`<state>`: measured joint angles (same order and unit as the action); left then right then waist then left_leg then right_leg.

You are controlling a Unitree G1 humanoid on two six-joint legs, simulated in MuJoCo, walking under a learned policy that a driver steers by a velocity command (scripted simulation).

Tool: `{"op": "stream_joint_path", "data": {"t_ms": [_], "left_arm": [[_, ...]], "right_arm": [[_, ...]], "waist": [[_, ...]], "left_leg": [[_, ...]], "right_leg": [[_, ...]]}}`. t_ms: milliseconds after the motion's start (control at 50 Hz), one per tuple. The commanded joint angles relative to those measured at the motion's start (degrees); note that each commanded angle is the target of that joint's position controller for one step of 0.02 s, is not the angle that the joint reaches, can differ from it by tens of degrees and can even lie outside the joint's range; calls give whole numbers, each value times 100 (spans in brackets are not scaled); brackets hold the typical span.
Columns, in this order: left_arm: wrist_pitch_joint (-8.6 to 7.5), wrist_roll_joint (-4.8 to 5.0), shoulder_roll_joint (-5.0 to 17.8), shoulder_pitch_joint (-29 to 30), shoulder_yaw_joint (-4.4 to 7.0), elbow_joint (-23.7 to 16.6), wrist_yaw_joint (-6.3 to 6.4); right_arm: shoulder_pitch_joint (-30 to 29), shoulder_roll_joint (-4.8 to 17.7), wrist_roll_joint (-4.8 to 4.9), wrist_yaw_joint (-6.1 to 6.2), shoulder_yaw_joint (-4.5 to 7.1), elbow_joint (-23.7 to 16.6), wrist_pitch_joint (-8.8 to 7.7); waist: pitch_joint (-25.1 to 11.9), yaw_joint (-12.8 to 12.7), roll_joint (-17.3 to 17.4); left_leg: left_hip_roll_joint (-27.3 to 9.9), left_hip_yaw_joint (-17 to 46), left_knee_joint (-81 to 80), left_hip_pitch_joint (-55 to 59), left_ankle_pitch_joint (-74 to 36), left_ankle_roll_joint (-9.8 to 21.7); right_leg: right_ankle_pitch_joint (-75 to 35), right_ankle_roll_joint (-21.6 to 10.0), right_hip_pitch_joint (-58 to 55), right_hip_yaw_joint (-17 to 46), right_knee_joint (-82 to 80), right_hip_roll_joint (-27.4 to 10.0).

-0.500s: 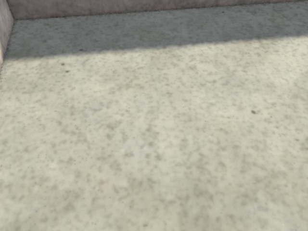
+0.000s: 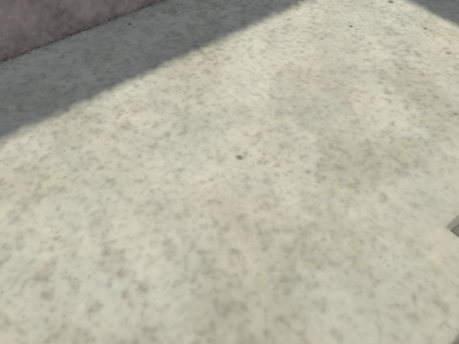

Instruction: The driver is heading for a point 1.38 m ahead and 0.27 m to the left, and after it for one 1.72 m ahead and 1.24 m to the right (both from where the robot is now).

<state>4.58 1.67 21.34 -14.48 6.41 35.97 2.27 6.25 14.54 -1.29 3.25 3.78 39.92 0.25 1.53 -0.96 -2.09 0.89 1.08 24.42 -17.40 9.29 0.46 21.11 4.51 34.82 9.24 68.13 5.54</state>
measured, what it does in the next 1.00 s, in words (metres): steps on the spot, turning left: right foot, then left foot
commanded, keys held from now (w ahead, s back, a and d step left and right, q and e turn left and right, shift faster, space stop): e+shift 0.02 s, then q+shift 0.72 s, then e+shift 0.26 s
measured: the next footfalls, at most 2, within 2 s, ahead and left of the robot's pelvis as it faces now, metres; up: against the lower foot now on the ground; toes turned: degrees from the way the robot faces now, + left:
right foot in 0.24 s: +0.02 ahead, -0.14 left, +0.00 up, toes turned +0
left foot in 0.60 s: +0.03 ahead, +0.14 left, +0.00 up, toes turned +19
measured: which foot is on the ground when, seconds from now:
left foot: down 0.00-0.26, up 0.28-0.58, down 0.60-1.00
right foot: up 0.00-0.22, down 0.24-0.62, up 0.64-1.00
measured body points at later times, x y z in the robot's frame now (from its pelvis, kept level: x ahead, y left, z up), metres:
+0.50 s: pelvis +0.01 -0.01 +0.00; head +0.04 +0.00 +0.45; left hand +0.16 +0.27 -0.10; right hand +0.12 -0.29 -0.11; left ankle -0.01 +0.12 -0.69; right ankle -0.02 -0.14 -0.74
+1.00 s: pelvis +0.03 +0.05 +0.00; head +0.04 +0.07 +0.45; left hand +0.01 +0.35 -0.13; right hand +0.30 -0.10 -0.08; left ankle +0.00 +0.13 -0.74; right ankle +0.11 -0.09 -0.71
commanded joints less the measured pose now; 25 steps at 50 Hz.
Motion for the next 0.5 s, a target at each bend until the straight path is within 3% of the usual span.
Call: {"op": "stream_joint_path", "data": {"t_ms": [20, 60, 100, 140, 160, 200, 220, 240, 260, 280, 300, 320, 340, 360, 400, 460, 500], "left_arm": [[-42, 55, 128, 186, -15, -521, -52], [-93, -36, -52, 351, -107, -594, -71], [-153, -114, -245, 301, -204, -539, -83], [-177, -160, -341, 221, -251, -376, -81], [-177, -173, -334, 175, -245, -271, -75], [-196, -158, -167, 116, -177, -120, -77], [-207, -145, 24, 112, -124, -92, -73], [-190, -151, 288, -45, -55, -76, -29], [-98, -244, 678, -152, 42, -77, 57], [-20, -228, 742, -114, 124, 56, 35], [-63, -334, 419, 69, 59, -80, 39], [-136, -400, 202, 275, -20, -130, 56], [-234, -392, 87, 651, -85, -258, 56], [-318, -293, 17, 1043, -88, -272, 45], [-386, -233, -65, 1335, -99, -223, 74], [-362, -216, 6, 1227, -50, -49, 121], [-332, -209, 236, 1124, 35, 12, 98]], "right_arm": [[-38, 668, 52, 79, 155, -372, -8], [285, 780, 62, 12, 181, -230, 7], [206, 914, 78, -104, 191, -178, -13], [169, 796, 148, -242, 114, -79, -78], [254, 723, 188, -312, 66, 1, -119], [350, 1049, 333, -384, 135, 80, -144], [517, 1157, 399, -394, 165, 117, -173], [591, 1093, 379, -417, 144, 95, -223], [728, 765, 238, -488, 57, -23, -299], [590, 637, 320, -473, 8, -145, -328], [329, 906, 353, -396, 126, -135, -283], [310, 1021, 391, -319, 228, -106, -173], [607, 961, 361, -237, 259, 49, -20], [903, 867, 305, -161, 269, 135, 126], [1012, 777, 256, -100, 245, 93, 262], [665, 601, 249, -279, 133, -232, 257], [534, 588, 245, -427, 92, -404, 226]], "waist": [[-415, 173, 897], [-575, 338, 916], [-723, 283, 984], [-741, 224, 1160], [-662, 215, 1248], [-404, 87, 1338], [-438, 91, 1311], [-713, 75, 1111], [-1173, 209, 81], [-1275, 53, -1184], [-951, -162, -1162], [-658, -127, -1019], [-531, 81, -813], [-366, 307, -792], [-177, 423, -851], [-330, 262, -682], [-480, 129, -636]], "left_leg": [[-1420, 794, -818, 1127, -1076, 1048], [-1484, 853, -749, 1232, -1460, 1256], [-1436, 700, -647, 994, -1881, 1315], [-1332, 670, -625, 710, -1843, 1301], [-1275, 737, -573, 643, -1782, 1274], [-1216, 921, -301, 524, -2270, 1162], [-1210, 1080, -211, 372, -2411, 992], [-1101, 1121, -42, 16, -1870, 687], [-657, 712, 659, -828, -461, 330], [-155, -86, 1218, -1345, 1201, 40], [-121, -142, 2468, -1659, 2369, -162], [-144, -23, 3629, -1993, 2677, -251], [-226, 126, 4230, -2007, 2523, -336], [-321, 211, 4464, -2012, 2164, -421], [-436, 86, 4394, -1974, 1531, -563], [-664, -87, 3264, -1616, 1029, -626], [-661, -302, 2607, -1176, 972, -521]], "right_leg": [[-291, 212, 729, -484, -3, -577], [-44, 227, 324, -465, -564, -663], [263, 133, -513, -531, -1362, -610], [266, 43, -1359, -683, -2369, -594], [123, 13, -1690, -745, -2958, -519], [-868, -168, -2274, -956, -4371, -250], [-1356, -356, -2715, -821, -4776, -317], [-1909, -554, -3427, -491, -4679, -767], [-3958, -945, -4442, 42, -3938, -1679], [-3626, -1588, -3994, 453, -4295, -2330], [-3487, -1946, -3653, 758, -4686, -2639], [-3668, -2059, -3362, 707, -4863, -2754], [-3591, -1925, -3113, 310, -4894, -2598], [-3436, -1751, -2921, -44, -4895, -2424], [-3139, -1570, -2696, -612, -4977, -2145], [-2840, -1550, -2981, -1030, -4817, -2143], [-2893, -1555, -3032, -1138, -4671, -2316]]}}
Over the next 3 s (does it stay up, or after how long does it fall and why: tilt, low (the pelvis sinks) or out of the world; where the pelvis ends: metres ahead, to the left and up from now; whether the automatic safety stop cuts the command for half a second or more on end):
stays up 0.86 0.20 0.00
